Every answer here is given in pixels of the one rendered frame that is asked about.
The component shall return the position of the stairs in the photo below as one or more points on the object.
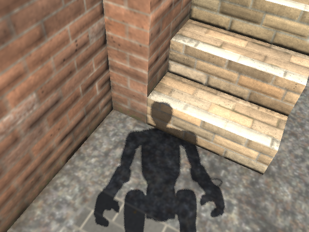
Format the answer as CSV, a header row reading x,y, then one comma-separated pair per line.
x,y
235,72

